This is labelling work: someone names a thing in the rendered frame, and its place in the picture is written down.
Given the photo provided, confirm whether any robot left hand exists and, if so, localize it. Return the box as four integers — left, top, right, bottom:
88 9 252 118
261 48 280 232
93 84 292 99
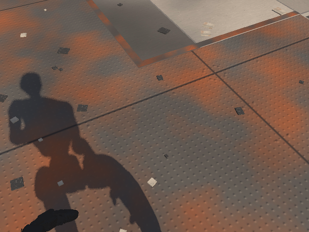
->
21 209 79 232

